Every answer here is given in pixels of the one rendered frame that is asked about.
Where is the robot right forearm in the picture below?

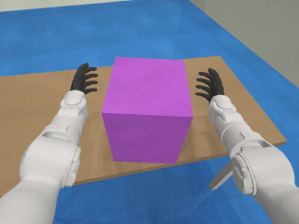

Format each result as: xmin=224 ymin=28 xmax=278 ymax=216
xmin=208 ymin=94 xmax=295 ymax=183

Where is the robot right upper arm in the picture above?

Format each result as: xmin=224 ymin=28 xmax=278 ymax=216
xmin=231 ymin=147 xmax=299 ymax=224

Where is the table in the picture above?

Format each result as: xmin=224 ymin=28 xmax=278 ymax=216
xmin=0 ymin=55 xmax=288 ymax=198

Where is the robot left forearm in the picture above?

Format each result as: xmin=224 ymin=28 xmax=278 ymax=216
xmin=19 ymin=90 xmax=88 ymax=179

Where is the robot left upper arm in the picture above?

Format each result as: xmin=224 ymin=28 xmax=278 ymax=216
xmin=0 ymin=136 xmax=81 ymax=224

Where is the carton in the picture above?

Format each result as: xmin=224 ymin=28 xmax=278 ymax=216
xmin=101 ymin=57 xmax=193 ymax=164

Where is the robot right hand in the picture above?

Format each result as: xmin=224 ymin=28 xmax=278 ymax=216
xmin=195 ymin=68 xmax=224 ymax=103

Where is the robot left hand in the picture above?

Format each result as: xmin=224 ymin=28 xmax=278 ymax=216
xmin=70 ymin=63 xmax=98 ymax=95

